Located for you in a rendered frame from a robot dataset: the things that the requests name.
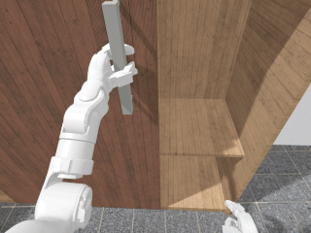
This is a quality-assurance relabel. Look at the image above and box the handle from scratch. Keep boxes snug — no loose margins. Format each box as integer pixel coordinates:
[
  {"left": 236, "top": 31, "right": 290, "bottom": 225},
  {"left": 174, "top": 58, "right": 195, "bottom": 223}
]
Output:
[{"left": 101, "top": 0, "right": 133, "bottom": 115}]

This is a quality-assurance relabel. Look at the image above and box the robot right hand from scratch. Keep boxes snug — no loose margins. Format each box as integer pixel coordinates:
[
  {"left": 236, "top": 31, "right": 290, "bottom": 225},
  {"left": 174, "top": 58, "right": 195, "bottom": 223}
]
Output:
[{"left": 222, "top": 200, "right": 259, "bottom": 233}]

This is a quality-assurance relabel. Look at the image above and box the robot left upper arm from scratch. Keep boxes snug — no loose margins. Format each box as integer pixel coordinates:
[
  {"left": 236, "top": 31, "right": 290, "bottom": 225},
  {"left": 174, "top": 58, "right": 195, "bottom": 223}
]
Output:
[{"left": 5, "top": 181, "right": 92, "bottom": 233}]

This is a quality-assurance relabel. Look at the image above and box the robot left forearm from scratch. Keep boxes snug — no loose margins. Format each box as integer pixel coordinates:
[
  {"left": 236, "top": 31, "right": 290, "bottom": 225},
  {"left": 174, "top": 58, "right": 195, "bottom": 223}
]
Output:
[{"left": 34, "top": 80, "right": 110, "bottom": 218}]

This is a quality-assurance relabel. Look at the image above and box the robot left hand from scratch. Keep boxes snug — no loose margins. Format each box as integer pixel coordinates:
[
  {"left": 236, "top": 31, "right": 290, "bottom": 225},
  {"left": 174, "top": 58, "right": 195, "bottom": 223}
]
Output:
[{"left": 87, "top": 43, "right": 138, "bottom": 93}]

